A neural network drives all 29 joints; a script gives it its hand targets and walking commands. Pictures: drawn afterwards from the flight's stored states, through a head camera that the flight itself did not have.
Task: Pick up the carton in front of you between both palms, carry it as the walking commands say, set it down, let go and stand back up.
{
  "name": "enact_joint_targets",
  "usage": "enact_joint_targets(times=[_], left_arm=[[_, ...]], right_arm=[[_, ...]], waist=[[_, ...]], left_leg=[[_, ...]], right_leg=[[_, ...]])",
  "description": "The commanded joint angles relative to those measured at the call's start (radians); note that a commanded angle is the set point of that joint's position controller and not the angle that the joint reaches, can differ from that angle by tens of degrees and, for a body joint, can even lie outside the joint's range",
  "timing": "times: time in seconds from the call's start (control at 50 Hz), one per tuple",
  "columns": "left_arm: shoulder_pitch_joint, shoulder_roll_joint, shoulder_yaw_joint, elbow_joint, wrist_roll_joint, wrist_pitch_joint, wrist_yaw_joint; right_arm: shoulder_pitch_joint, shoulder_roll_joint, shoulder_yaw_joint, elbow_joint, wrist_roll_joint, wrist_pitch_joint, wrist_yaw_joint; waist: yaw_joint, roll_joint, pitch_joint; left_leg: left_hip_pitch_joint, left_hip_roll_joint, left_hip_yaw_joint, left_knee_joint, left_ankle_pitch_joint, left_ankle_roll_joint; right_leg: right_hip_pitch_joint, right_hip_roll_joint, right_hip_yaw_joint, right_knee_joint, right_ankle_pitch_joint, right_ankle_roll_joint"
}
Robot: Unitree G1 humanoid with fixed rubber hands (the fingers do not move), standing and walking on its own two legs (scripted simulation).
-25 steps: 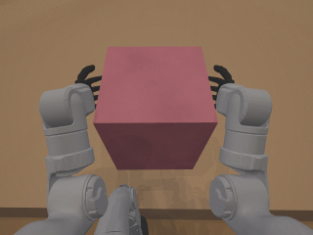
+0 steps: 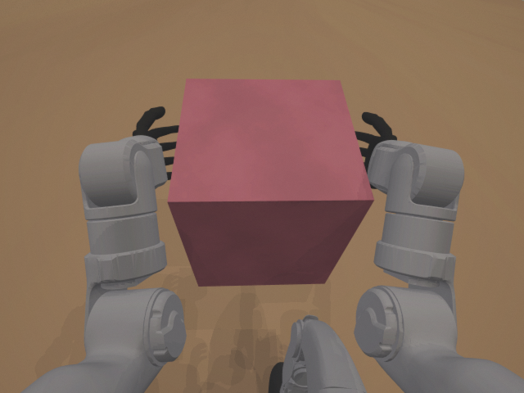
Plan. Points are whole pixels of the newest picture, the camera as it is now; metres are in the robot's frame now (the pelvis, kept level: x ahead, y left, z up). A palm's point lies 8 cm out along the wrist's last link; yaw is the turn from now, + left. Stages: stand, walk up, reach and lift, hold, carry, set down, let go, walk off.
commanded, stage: carry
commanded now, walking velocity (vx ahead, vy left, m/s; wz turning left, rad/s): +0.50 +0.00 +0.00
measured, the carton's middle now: (263, 192) +0.38 +0.01 +0.13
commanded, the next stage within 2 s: none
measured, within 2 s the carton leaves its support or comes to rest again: neither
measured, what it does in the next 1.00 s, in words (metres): climbs: right foot 0.18 m higher, then left foot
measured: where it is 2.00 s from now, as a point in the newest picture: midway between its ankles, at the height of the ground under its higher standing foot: (245, 180)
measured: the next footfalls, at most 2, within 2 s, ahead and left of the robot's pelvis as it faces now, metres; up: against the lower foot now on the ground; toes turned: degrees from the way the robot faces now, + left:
right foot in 0.02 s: +0.24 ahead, -0.11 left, +0.18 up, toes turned -5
left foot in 0.52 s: +0.51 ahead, +0.11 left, +0.18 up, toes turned +7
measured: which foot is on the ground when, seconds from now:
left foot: down 0.00-0.04, up 0.06-0.50, down 0.52-0.96, up 0.98-1.00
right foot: up 0.00-0.00, down 0.02-0.54, up 0.56-0.94, down 0.96-1.00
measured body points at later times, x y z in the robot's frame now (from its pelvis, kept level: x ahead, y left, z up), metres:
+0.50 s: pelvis +0.32 +0.01 +0.14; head +0.30 +0.01 +0.59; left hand +0.69 +0.15 +0.35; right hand +0.69 -0.15 +0.35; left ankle +0.46 +0.11 -0.57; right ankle +0.21 -0.11 -0.58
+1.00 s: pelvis +0.60 -0.02 +0.15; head +0.61 -0.03 +0.60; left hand +0.93 +0.13 +0.24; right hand +0.92 -0.17 +0.24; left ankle +0.47 +0.10 -0.57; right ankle +0.68 -0.12 -0.58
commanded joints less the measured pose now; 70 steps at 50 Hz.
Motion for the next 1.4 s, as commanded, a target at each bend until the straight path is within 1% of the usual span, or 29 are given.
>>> enact_joint_targets(times=[0.0,0.02,0.04,0.06,0.08,0.14,0.2,0.22,0.36,0.42,0.48,0.5,0.52,0.54,0.6,0.72,0.88,0.92,0.94,0.96,0.98,1.0,1.04,1.06,1.18,1.32,1.34,1.36,1.38], left_arm=[[-0.688,-0.959,-0.603,0.008,-0.354,-0.003,-0.072],[-0.709,-1.003,-0.619,-0.011,-0.381,-0.018,-0.083],[-0.740,-1.018,-0.642,-0.040,-0.400,-0.040,-0.094],[-0.759,-1.069,-0.675,-0.038,-0.445,-0.057,-0.110],[-0.815,-1.097,-0.689,-0.089,-0.479,-0.077,-0.130],[-0.899,-1.181,-0.750,-0.156,-0.549,-0.125,-0.170],[-0.800,-1.151,-0.745,-0.154,-0.532,-0.136,-0.174],[-0.769,-1.130,-0.738,-0.147,-0.514,-0.132,-0.170],[-0.520,-0.906,-0.619,-0.039,-0.359,-0.058,-0.136],[-0.497,-0.818,-0.547,0.019,-0.303,-0.030,-0.121],[-0.490,-0.761,-0.486,0.064,-0.262,-0.012,-0.098],[-0.500,-0.745,-0.472,0.075,-0.255,-0.005,-0.092],[-0.507,-0.749,-0.463,0.095,-0.259,0.003,-0.089],[-0.541,-0.767,-0.455,0.102,-0.255,0.002,-0.087],[-0.610,-0.902,-0.486,0.075,-0.282,-0.017,-0.093],[-0.532,-1.090,-0.580,0.075,-0.291,-0.106,-0.133],[-0.249,-1.170,-0.764,-0.105,-0.322,-0.199,-0.179],[-0.153,-1.147,-0.803,-0.196,-0.328,-0.209,-0.188],[-0.079,-1.131,-0.818,-0.230,-0.322,-0.210,-0.192],[0.009,-1.088,-0.815,-0.255,-0.302,-0.209,-0.192],[0.050,-1.054,-0.821,-0.279,-0.277,-0.215,-0.189],[0.120,-1.051,-0.834,-0.327,-0.276,-0.215,-0.192],[0.181,-1.097,-0.879,-0.428,-0.301,-0.215,-0.209],[0.196,-1.099,-0.884,-0.475,-0.314,-0.215,-0.213],[0.422,-1.008,-0.908,-0.575,-0.342,-0.165,-0.238],[0.379,-0.873,-0.910,-0.552,-0.347,-0.107,-0.243],[0.377,-0.855,-0.907,-0.540,-0.348,-0.100,-0.240],[0.360,-0.831,-0.906,-0.540,-0.345,-0.091,-0.236],[0.325,-0.831,-0.921,-0.563,-0.352,-0.082,-0.233]], right_arm=[[-0.621,0.814,0.460,0.013,0.222,0.019,0.137],[-0.603,0.796,0.450,0.015,0.197,0.012,0.135],[-0.543,0.817,0.435,0.009,0.154,-0.004,0.134],[-0.542,0.817,0.433,0.020,0.126,-0.015,0.130],[-0.570,0.823,0.420,0.020,0.094,-0.034,0.123],[-0.617,0.884,0.471,-0.049,0.089,-0.070,0.118],[-0.582,0.863,0.542,-0.096,0.101,-0.090,0.108],[-0.557,0.865,0.564,-0.098,0.115,-0.091,0.107],[-0.536,0.836,0.656,-0.126,0.222,-0.035,0.105],[-0.588,0.824,0.645,-0.075,0.267,-0.008,0.106],[-0.580,0.806,0.604,0.014,0.281,0.006,0.095],[-0.563,0.802,0.584,0.041,0.280,0.006,0.092],[-0.565,0.778,0.555,0.052,0.269,0.007,0.086],[-0.630,0.781,0.541,0.053,0.271,0.001,0.076],[-0.690,0.926,0.556,-0.010,0.298,-0.021,0.095],[-0.574,1.075,0.615,-0.002,0.267,-0.096,0.141],[-0.221,1.103,0.758,-0.159,0.212,-0.188,0.171],[-0.119,1.091,0.824,-0.247,0.217,-0.200,0.172],[-0.069,1.072,0.857,-0.293,0.224,-0.201,0.174],[-0.032,1.055,0.886,-0.333,0.239,-0.192,0.178],[-0.005,1.081,0.916,-0.373,0.256,-0.183,0.185],[0.019,1.078,0.946,-0.414,0.280,-0.184,0.194],[0.068,1.073,0.988,-0.493,0.309,-0.189,0.206],[0.098,1.100,1.009,-0.522,0.330,-0.187,0.210],[0.380,1.031,1.003,-0.605,0.293,-0.151,0.206],[0.406,0.890,0.932,-0.550,0.258,-0.089,0.209],[0.416,0.874,0.916,-0.534,0.251,-0.083,0.207],[0.427,0.853,0.897,-0.510,0.242,-0.080,0.204],[0.414,0.854,0.892,-0.488,0.241,-0.083,0.203]], waist=[[0.181,0.430,-0.476],[0.228,0.336,-0.564],[0.168,-0.028,-0.626],[0.119,-0.242,-0.691],[0.097,-0.144,-0.677],[0.071,-0.058,-0.450],[0.088,0.020,-0.394],[0.091,0.051,-0.399],[0.066,-0.135,-0.333],[0.077,-0.159,-0.279],[0.003,-0.101,-0.335],[-0.049,-0.061,-0.402],[-0.030,0.097,-0.422],[-0.024,0.350,-0.447],[-0.019,0.057,-0.392],[-0.007,0.138,-0.385],[-0.022,0.196,-0.339],[-0.007,0.126,-0.385],[0.008,0.087,-0.427],[0.029,-0.096,-0.497],[0.039,-0.339,-0.493],[0.035,-0.305,-0.465],[0.033,-0.083,-0.423],[0.032,-0.055,-0.392],[0.029,-0.148,-0.283],[0.014,-0.107,-0.131],[0.001,-0.063,-0.158],[-0.016,0.124,-0.167],[-0.026,0.370,-0.223]], left_leg=[[0.003,0.050,0.091,0.447,1.702,0.100],[-0.080,0.028,0.023,0.760,1.487,0.064],[-0.422,-0.142,-0.029,1.176,0.722,-0.017],[-0.567,-0.280,-0.232,1.639,0.072,-0.027],[-0.688,-0.262,-0.346,1.805,0.024,0.010],[-0.927,-0.146,-0.290,1.720,-0.088,0.076],[-0.955,-0.122,-0.214,1.462,-0.377,0.075],[-0.935,-0.101,-0.181,1.356,-0.300,0.072],[-0.732,-0.081,-0.019,0.637,0.104,0.014],[-0.675,-0.130,0.055,0.462,0.142,0.010],[-0.355,-0.190,0.125,0.291,0.168,0.014],[-0.135,-0.080,-0.007,0.292,0.145,0.024],[-0.014,0.150,-0.380,0.277,0.230,0.080],[0.166,0.248,-0.676,0.202,0.250,0.230],[0.051,0.205,-0.509,0.174,0.123,0.180],[0.000,0.135,-0.237,0.061,0.065,0.125],[0.091,0.057,-0.039,0.153,0.400,0.058],[-0.017,0.024,0.033,0.330,0.442,0.018],[-0.182,0.019,0.045,0.472,0.352,-0.018],[-0.381,-0.027,0.060,0.697,0.092,-0.052],[-0.721,-0.141,0.020,0.861,-0.242,-0.077],[-0.850,-0.115,-0.058,0.985,-0.331,-0.060],[-0.868,-0.050,-0.093,0.989,-0.281,-0.043],[-0.834,-0.025,-0.096,0.904,-0.235,-0.043],[-0.651,-0.062,0.023,0.500,-0.039,-0.080],[-0.310,-0.122,0.155,0.315,0.050,-0.048],[-0.155,-0.102,0.125,0.317,-0.002,-0.038],[-0.038,0.096,-0.218,0.175,-0.157,0.012],[0.125,0.279,-0.589,0.069,-0.191,0.150]], right_leg=[[0.721,0.201,-0.142,-0.375,0.036,0.010],[0.910,0.190,0.081,-0.544,-0.057,0.028],[1.093,-0.064,0.726,-0.852,-0.063,-0.131],[1.113,-0.185,1.053,-1.027,0.168,-0.249],[1.159,-0.168,0.941,-0.906,0.211,-0.227],[1.076,-0.141,0.697,-0.845,0.156,-0.107],[1.061,-0.190,0.599,-0.891,0.140,-0.104],[1.066,-0.192,0.554,-0.909,0.257,-0.098],[1.065,-0.098,0.206,-1.053,0.408,-0.024],[1.136,-0.096,0.167,-1.039,0.535,0.007],[1.115,-0.055,0.062,-0.753,0.782,0.082],[0.980,-0.060,0.052,-0.607,0.598,0.133],[0.795,0.009,0.042,-0.412,0.298,0.171],[0.493,0.142,0.113,-0.211,-0.086,0.179],[0.385,0.020,0.211,-0.146,-0.005,0.138],[0.469,-0.024,0.147,-0.530,0.132,0.191],[0.669,0.037,0.004,-1.011,0.325,0.184],[0.938,0.049,-0.040,-1.102,0.364,0.165],[1.151,-0.026,0.043,-1.070,0.323,0.136],[1.346,-0.230,0.330,-1.055,0.345,0.081],[1.561,-0.348,0.589,-1.082,0.405,-0.062],[1.575,-0.361,0.603,-1.087,0.452,-0.079],[1.485,-0.331,0.467,-1.085,0.540,-0.026],[1.411,-0.311,0.407,-1.122,0.486,0.002],[1.226,-0.203,0.159,-1.197,0.423,0.043],[0.981,-0.134,0.028,-1.032,0.307,0.116],[0.885,-0.103,-0.020,-0.884,0.337,0.143],[0.707,-0.026,-0.050,-0.636,0.218,0.199],[0.476,0.068,-0.004,-0.383,-0.077,0.217]])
